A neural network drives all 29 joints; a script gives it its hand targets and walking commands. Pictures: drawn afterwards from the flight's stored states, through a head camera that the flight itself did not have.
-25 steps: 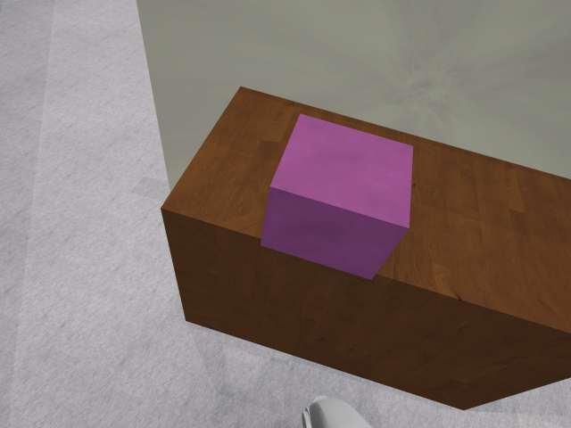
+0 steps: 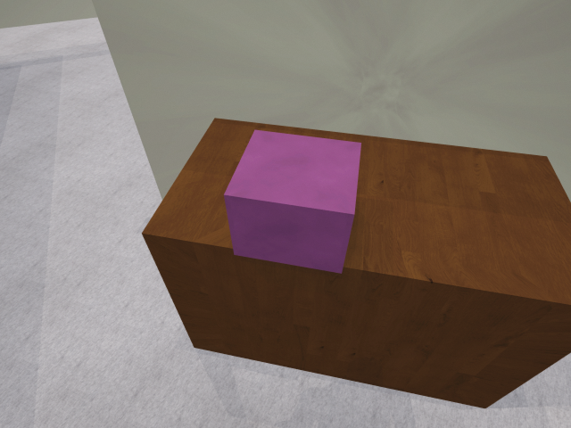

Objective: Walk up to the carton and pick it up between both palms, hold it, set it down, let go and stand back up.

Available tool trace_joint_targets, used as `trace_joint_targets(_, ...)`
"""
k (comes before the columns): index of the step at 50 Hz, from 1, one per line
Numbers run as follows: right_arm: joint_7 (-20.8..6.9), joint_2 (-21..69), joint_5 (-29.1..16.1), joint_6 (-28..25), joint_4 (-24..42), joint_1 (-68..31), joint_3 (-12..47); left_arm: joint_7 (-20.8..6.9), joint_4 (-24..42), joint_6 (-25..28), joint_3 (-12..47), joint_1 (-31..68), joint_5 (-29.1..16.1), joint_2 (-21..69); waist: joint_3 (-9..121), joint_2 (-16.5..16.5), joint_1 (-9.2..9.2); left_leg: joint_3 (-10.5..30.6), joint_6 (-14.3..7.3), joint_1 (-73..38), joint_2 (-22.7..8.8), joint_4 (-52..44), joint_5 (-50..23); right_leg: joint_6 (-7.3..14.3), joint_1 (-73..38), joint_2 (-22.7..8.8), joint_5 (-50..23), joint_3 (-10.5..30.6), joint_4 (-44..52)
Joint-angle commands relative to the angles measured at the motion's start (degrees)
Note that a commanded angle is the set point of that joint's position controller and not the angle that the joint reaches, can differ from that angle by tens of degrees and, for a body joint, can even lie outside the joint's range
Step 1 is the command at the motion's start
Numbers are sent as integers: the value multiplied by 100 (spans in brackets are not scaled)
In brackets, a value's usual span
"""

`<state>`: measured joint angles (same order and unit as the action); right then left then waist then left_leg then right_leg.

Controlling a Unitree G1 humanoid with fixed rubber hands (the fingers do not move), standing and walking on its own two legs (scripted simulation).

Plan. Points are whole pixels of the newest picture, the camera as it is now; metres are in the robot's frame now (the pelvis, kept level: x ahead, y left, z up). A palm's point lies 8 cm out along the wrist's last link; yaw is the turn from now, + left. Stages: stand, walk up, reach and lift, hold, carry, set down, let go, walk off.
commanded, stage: walk up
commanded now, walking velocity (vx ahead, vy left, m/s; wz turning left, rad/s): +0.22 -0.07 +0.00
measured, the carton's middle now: (296, 199) +0.57 -0.04 -0.05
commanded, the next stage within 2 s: none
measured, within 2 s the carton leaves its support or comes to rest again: neither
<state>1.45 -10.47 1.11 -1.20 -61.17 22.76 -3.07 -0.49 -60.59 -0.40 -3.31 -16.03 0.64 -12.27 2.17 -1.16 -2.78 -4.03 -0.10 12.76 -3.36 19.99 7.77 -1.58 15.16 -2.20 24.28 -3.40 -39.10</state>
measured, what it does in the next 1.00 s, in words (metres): steps on the spot: right foot, then left foot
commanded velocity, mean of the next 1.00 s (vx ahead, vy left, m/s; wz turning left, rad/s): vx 0.09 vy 0.09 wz -0.10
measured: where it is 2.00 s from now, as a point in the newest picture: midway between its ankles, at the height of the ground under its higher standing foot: outside the picture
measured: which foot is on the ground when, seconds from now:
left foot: down 0.00-0.06, up 0.08-0.44, down 0.46-0.68, up 0.70-1.00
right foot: up 0.00-0.04, down 0.06-1.00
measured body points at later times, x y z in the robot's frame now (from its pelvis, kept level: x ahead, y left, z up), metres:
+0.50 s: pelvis +0.04 -0.08 -0.01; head +0.05 -0.09 +0.44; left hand -0.01 +0.11 -0.17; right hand +0.02 -0.29 -0.18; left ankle +0.00 +0.05 -0.75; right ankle -0.01 -0.13 -0.75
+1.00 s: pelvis +0.07 +0.02 +0.00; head +0.10 -0.04 +0.44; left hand -0.02 +0.27 -0.11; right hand +0.11 -0.22 -0.18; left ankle +0.15 +0.21 -0.69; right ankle -0.01 -0.13 -0.75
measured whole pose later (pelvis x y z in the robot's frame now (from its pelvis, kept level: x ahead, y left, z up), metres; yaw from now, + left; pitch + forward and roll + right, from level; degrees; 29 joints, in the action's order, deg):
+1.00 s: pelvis +0.07 +0.02 +0.00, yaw -6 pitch +1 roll +3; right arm -2.1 -14.0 1.8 2.3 -59.1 11.5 -2.5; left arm 1.7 -63.3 1.1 -5.7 -29.0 1.9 -8.2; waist -1.9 -4.1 3.4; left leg -0.3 4.8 28.4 -5.1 47.0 11.6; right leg -3.5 5.0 -7.0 17.4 3.1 -21.3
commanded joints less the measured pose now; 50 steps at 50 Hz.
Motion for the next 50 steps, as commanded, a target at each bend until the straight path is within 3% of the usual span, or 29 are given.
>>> trace_joint_targets(1,-61,-888,3,88,339,-443,-212,77,-314,120,52,-1553,-109,-40,-884,-462,768,779,-531,1562,-680,-94,2980,220,-1415,267,-695,-471,1941)
trace_joint_targets(2,-93,-534,4,88,380,-320,-126,116,-428,203,62,-1882,-37,-269,-560,449,769,307,-364,2197,-194,1061,2806,198,-2088,-442,-209,420,2281)
trace_joint_targets(3,-92,-38,-68,106,516,-332,-9,135,-337,214,-50,-2072,18,-911,-535,1915,809,-363,-72,3026,455,2478,2660,369,-1978,-1946,1748,2491,3386)
trace_joint_targets(4,-51,-34,31,146,380,-255,13,197,68,179,-26,-1146,105,-1042,-1064,1110,508,194,-6,2677,94,2780,2296,434,-611,-2458,1877,2819,3699)
trace_joint_targets(5,-88,-90,-18,206,329,-271,19,251,216,158,44,-432,44,-761,-1438,939,180,586,-65,1703,-104,2647,1943,541,496,-2067,527,2131,3607)
trace_joint_targets(7,-156,19,-71,301,92,1,98,208,326,266,262,36,72,-157,-1409,1021,-93,652,-3,840,-106,2487,1307,194,740,-1150,-1539,1105,3175)
trace_joint_targets(10,-110,-50,-26,405,-197,504,70,246,283,303,325,-94,29,-77,-1008,1288,-274,379,20,748,88,2609,904,143,73,-943,-3415,383,2632)
trace_joint_targets(12,-66,-67,-13,458,-249,401,90,242,167,345,314,-476,-34,-71,-829,1095,-108,325,48,745,49,2631,694,2,-99,-935,-3097,439,2653)
trace_joint_targets(14,-26,-190,-31,474,-216,147,73,262,74,297,354,-790,1,34,-859,1034,114,415,54,666,-17,2374,816,87,-87,-1111,-2376,773,2701)
trace_joint_targets(17,17,-67,-41,433,-228,-58,133,322,36,288,366,-862,-17,71,-942,645,125,437,80,726,-64,1936,1117,263,-354,-1157,-2356,922,2647)
trace_joint_targets(20,96,-41,-66,295,-240,-355,184,350,-46,265,323,-1133,63,44,-948,844,287,432,61,708,-74,944,1214,611,-1000,-1221,-3647,1116,2259)
trace_joint_targets(21,110,18,-60,245,-286,-329,201,370,-87,261,285,-1272,42,40,-814,948,354,408,27,547,-71,632,933,526,-1226,-1207,-4309,1132,2134)
trace_joint_targets(23,126,30,-99,130,-486,-58,209,354,-183,275,302,-1289,-36,174,-624,577,196,529,-71,-320,-245,166,-484,417,-1120,-1024,-5677,847,1708)
trace_joint_targets(25,134,-137,-118,75,-649,9,178,325,-185,303,271,-1485,-86,194,-302,160,423,561,-169,-805,-396,618,-1638,305,-1033,-748,-5062,640,1706)
trace_joint_targets(26,111,-32,-122,80,-685,-221,226,337,-230,294,279,-1497,-91,139,-370,-107,488,550,-140,-642,-340,680,-1497,212,-1115,-658,-4985,492,1798)
trace_joint_targets(28,124,267,-122,74,-652,-149,328,328,-180,256,236,-1102,-28,55,-451,-123,279,511,-126,-519,-338,460,-1232,311,-1165,-639,-4621,401,1765)
trace_joint_targets(32,161,109,-62,114,-678,-287,306,301,-311,211,287,-1206,25,225,-496,-101,362,544,-143,-689,-333,308,-761,339,-998,-605,-3731,536,1958)
trace_joint_targets(33,176,-35,-24,134,-530,-450,184,292,-163,221,243,-1131,-103,235,-627,-87,413,493,-169,-574,-243,397,-632,498,-831,-520,-3310,578,2054)
trace_joint_targets(34,34,-1077,117,324,-330,-814,-158,446,-397,115,-106,-2235,34,-464,-693,-534,984,-318,96,1251,434,1976,1922,812,-1856,-1792,-337,2944,2544)
trace_joint_targets(35,43,-798,239,463,-86,-1308,-147,567,-433,8,-161,-2286,211,-703,-1473,20,1065,110,183,2441,269,2873,2105,1111,-1473,-2802,-1337,4314,2962)
trace_joint_targets(36,39,-824,309,525,-24,-1278,-149,673,-527,-40,-195,-2237,190,-770,-1429,-246,923,404,240,2541,88,3365,1912,1190,-1479,-3096,-1705,4366,2959)
trace_joint_targets(37,-18,-472,309,495,-48,-1126,-82,685,-490,-8,-232,-1821,155,-670,-1317,-308,693,582,239,2635,-38,3678,1741,1256,-1431,-2979,-1588,3898,2784)
trace_joint_targets(38,-56,-382,320,437,2,-1065,-56,672,-266,51,-247,-1347,208,-594,-1093,-179,477,658,239,2647,-35,3861,1327,1244,-1486,-2521,-1620,3189,2596)
trace_joint_targets(40,-152,-244,254,340,249,-1209,33,588,-139,105,-305,-1279,240,-377,-987,479,441,687,261,2417,-57,3689,744,793,-1037,-1770,-1333,2137,2485)
trace_joint_targets(42,-193,-213,209,303,325,-1168,76,504,-300,156,-250,-1569,235,-160,-857,1162,510,531,292,2082,-3,3614,377,545,-797,-1392,-2202,1495,2292)
trace_joint_targets(43,-244,-148,189,291,374,-1145,96,430,-323,182,-239,-1645,224,-159,-732,1637,545,432,358,2114,35,3588,344,623,-866,-1278,-1525,1423,2461)
trace_joint_targets(44,-331,-297,178,269,530,-1242,66,327,-268,207,-312,-1778,140,-263,-583,2003,637,331,428,2273,-2,3537,309,675,-960,-1227,83,1626,2852)
trace_joint_targets(46,-385,-378,64,259,715,-1480,58,239,-74,215,-334,-1522,104,-335,-892,2319,693,244,501,2279,-86,3122,353,747,-660,-1272,364,1700,3136)
trace_joint_targets(50,-400,-455,39,154,879,-1870,84,113,106,301,-327,-1179,113,-384,-1233,2313,763,-88,551,1562,1,1755,486,690,-352,-935,-512,985,2906)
